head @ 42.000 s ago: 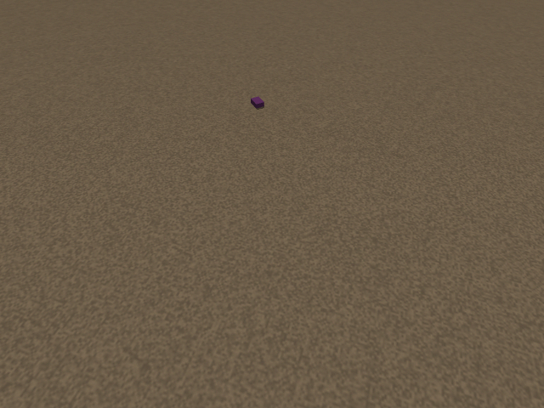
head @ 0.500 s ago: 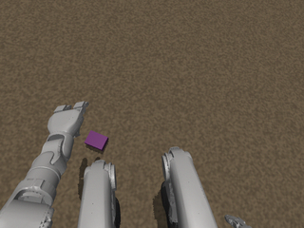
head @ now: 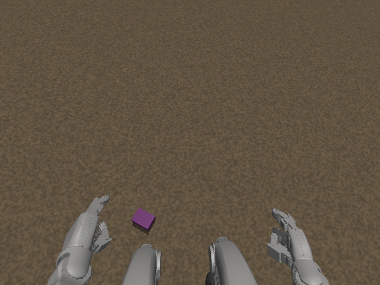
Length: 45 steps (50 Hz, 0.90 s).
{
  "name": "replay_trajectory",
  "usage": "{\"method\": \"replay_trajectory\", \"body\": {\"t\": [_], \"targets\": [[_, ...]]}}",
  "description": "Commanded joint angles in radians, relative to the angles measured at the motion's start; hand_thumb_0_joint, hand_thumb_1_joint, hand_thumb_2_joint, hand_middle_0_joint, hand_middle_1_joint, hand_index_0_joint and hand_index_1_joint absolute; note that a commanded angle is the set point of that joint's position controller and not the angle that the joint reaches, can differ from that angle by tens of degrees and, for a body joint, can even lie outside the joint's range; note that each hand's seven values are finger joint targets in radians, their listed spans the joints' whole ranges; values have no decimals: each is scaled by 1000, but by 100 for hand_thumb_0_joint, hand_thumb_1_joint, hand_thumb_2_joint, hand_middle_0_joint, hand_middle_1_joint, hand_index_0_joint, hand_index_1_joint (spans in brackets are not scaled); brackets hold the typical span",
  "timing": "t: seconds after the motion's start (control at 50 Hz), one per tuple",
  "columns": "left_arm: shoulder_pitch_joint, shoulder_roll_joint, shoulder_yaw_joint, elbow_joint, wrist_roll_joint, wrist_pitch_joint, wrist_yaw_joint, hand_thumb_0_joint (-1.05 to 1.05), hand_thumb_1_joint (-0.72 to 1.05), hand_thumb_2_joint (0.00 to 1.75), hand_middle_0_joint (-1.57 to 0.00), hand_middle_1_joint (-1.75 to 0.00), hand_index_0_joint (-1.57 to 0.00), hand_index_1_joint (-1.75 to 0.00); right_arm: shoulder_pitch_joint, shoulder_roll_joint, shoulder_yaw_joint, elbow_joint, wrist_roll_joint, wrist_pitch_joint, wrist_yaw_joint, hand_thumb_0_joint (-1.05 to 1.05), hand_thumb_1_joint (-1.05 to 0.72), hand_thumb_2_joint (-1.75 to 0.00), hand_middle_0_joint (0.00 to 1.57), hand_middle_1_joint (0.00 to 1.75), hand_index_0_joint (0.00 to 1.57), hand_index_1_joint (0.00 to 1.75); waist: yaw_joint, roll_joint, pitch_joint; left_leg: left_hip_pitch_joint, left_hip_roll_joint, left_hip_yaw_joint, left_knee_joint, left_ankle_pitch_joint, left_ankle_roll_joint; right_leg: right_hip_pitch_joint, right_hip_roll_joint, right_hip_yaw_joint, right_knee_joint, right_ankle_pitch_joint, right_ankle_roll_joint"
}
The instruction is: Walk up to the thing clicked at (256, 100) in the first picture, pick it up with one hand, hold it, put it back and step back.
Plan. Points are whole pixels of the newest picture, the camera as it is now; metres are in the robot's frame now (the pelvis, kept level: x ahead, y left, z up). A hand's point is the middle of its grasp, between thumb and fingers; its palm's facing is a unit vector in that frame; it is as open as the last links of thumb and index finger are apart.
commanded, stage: home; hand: left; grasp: from above
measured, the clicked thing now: (143, 219) +0.42 +0.16 -0.60
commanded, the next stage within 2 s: none
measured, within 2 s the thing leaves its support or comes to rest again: neither
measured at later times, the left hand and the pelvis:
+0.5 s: hand (69, 253) +0.20 +0.19 +0.06, palm faces +0.09 -0.97 -0.21, open 7.4 cm; pelvis +0.04 +0.00 +0.10, yaw +1 degrees
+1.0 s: hand (71, 252) +0.20 +0.18 +0.05, palm faces +0.07 -0.98 -0.20, open 7.4 cm; pelvis +0.04 +0.00 +0.10, yaw +1 degrees
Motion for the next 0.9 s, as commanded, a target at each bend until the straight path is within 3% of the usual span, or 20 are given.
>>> {"method": "replay_trajectory", "body": {"t": [0.0,0.08,0.18,0.28,0.36,0.5,0.64,0.7,0.88], "targets": [[33,102,98,-279,-105,1,7,0,90,90,-20,-30,-20,-30,45,-145,-51,-147,4,-66,-38,0,-90,-90,20,30,20,30,-20,31,-262,335,-8,-2,-354,143,20,339,25,-9,-311,120,-38],[134,92,125,-375,-204,41,-8,0,90,90,-20,-30,-20,-30,79,-129,-36,-173,-4,-84,-50,0,-90,-90,20,30,20,30,-10,47,-234,434,-11,15,-419,247,20,470,25,-5,-398,206,-37],[264,67,147,-472,-286,112,-36,0,90,90,-20,-30,-20,-30,119,-123,-20,-211,-4,-100,-76,0,-90,-90,20,30,20,30,5,40,-151,541,-9,15,-533,307,18,590,27,-19,-510,255,-33],[340,30,176,-520,-349,201,-57,0,90,90,-20,-30,-20,-30,139,-117,-5,-241,-6,-121,-106,0,-90,-90,20,30,20,30,2,17,-45,588,-1,-8,-614,287,19,635,33,-35,-591,239,-28],[350,20,196,-542,-379,239,-76,0,90,90,-20,-30,-20,-30,148,-122,-4,-248,-15,-149,-124,0,-90,-90,20,30,20,30,2,-1,-11,588,3,-12,-640,271,21,644,34,-48,-617,210,-29],[321,32,207,-561,-388,252,-105,0,90,90,-20,-30,-20,-30,156,-130,-14,-250,-25,-191,-136,0,-90,-90,20,30,20,30,0,33,11,596,-5,11,-645,250,22,640,29,-48,-637,186,-26],[345,40,218,-563,-372,241,-105,0,90,90,-20,-30,-20,-30,154,-131,-20,-231,-32,-205,-134,0,-90,-90,20,30,20,30,14,54,-45,640,-1,6,-632,368,14,678,32,-49,-610,284,-31],[336,33,206,-559,-372,239,-103,0,90,90,-20,-30,-20,-30,149,-134,-16,-227,-32,-207,-133,0,-90,-90,20,30,20,30,10,39,-8,625,0,2,-645,329,16,674,32,-50,-620,255,-30],[326,32,203,-550,-377,231,-107,0,90,90,-20,-30,-20,-30,140,-135,-18,-210,-36,-217,-137,0,-90,-90,20,30,20,30,9,27,-23,631,3,2,-642,332,16,682,34,-51,-623,257,-28]]}}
